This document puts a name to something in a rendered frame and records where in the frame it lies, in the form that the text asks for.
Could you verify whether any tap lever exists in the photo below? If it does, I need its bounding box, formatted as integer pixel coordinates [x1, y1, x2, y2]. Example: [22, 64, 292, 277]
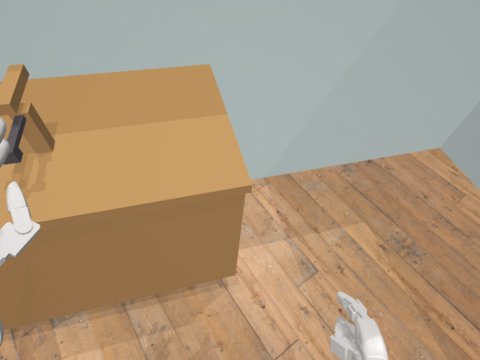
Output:
[3, 115, 26, 165]

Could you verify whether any counter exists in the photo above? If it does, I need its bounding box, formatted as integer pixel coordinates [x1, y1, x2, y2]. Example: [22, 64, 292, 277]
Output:
[0, 64, 252, 330]

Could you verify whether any right robot hand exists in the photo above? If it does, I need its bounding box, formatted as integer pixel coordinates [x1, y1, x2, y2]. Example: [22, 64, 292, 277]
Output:
[330, 292, 389, 360]

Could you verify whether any left robot hand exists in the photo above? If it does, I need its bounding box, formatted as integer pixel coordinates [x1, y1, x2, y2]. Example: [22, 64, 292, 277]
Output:
[0, 117, 40, 267]

